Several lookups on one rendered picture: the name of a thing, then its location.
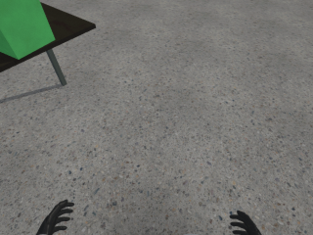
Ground table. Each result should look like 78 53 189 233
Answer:
0 2 96 86

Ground carton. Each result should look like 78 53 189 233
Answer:
0 0 56 60

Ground left robot hand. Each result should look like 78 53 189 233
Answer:
36 199 74 235

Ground right robot hand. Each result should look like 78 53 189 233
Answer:
229 211 262 235

